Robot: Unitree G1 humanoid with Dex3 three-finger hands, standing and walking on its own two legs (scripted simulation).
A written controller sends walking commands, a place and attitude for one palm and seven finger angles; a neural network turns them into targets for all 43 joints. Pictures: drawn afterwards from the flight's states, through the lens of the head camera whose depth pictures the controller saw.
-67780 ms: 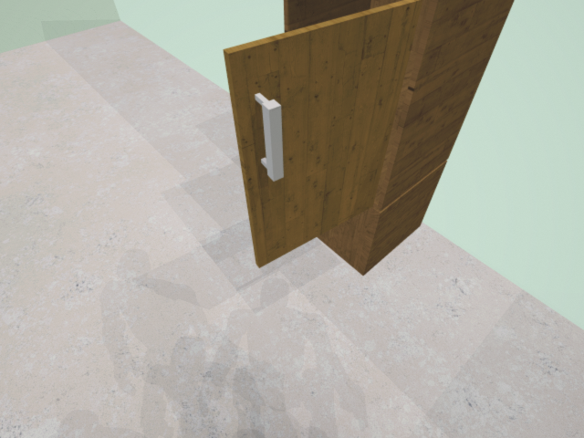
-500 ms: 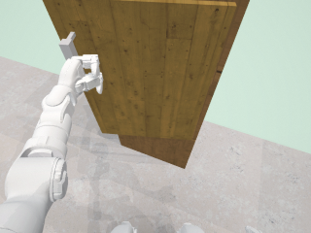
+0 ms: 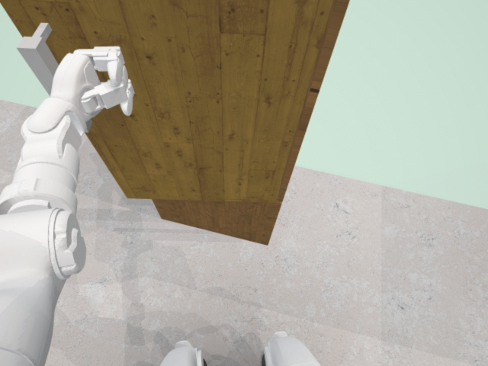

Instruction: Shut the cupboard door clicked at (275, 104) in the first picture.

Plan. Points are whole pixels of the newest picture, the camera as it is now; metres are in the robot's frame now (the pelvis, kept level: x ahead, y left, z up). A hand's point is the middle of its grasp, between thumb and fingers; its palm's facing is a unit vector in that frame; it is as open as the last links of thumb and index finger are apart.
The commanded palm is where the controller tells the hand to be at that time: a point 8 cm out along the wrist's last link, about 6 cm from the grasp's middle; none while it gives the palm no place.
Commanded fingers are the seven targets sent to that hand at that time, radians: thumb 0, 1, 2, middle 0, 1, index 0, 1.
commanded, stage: push the door shut along its arc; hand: left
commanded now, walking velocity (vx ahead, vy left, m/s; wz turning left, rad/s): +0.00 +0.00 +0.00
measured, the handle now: (65, 82) +0.55 +0.22 +0.14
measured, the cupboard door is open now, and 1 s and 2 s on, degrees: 13 0 0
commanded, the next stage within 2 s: pull the fist back off the door in 0.56 s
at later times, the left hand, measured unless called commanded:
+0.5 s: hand (136, 75) +0.54 +0.11 +0.14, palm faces -0.36 -0.93 -0.01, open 3.2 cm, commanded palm +0.58 +0.13 +0.14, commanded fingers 0.00 0.90 0.90 -1.30 -1.50 -1.30 -1.50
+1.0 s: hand (163, 65) +0.57 +0.07 +0.14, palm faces +0.10 -0.99 -0.09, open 3.1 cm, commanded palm +0.54 +0.11 +0.14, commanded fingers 0.00 0.90 0.90 -1.30 -1.50 -1.30 -1.50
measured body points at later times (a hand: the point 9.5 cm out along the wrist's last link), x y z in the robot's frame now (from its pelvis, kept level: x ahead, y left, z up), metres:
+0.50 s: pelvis +0.00 +0.01 -0.02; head +0.13 +0.02 +0.41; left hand +0.56 +0.16 +0.14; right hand -0.01 -0.27 -0.12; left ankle +0.03 +0.12 -0.69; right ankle +0.01 -0.13 -0.69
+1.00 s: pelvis +0.00 -0.01 -0.02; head +0.12 +0.00 +0.41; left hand +0.56 +0.12 +0.14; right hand -0.04 -0.25 -0.13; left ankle +0.03 +0.12 -0.69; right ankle +0.01 -0.13 -0.69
